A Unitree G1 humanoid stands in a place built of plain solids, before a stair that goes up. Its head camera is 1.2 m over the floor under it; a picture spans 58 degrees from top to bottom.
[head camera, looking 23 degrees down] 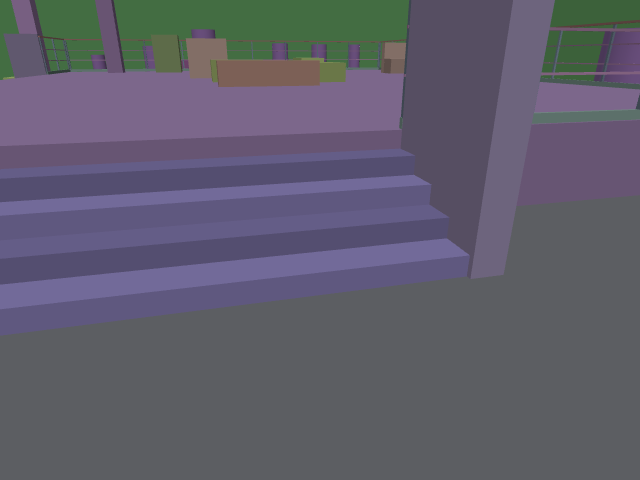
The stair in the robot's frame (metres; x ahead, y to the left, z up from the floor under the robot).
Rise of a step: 0.14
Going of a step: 0.27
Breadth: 2.68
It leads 14 degrees to the left of straight ahead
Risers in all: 5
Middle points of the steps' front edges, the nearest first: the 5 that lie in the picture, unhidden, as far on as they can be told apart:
1.95 0.43 0.14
2.21 0.50 0.28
2.46 0.56 0.42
2.72 0.62 0.56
2.98 0.69 0.69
